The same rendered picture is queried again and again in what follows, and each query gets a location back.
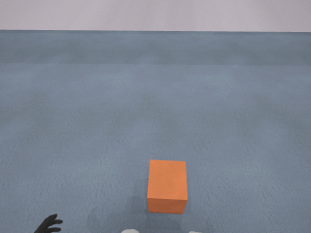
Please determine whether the left robot hand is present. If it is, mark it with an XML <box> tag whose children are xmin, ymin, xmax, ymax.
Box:
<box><xmin>34</xmin><ymin>214</ymin><xmax>63</xmax><ymax>233</ymax></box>

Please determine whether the carton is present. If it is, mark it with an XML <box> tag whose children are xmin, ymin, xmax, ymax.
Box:
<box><xmin>147</xmin><ymin>159</ymin><xmax>188</xmax><ymax>215</ymax></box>

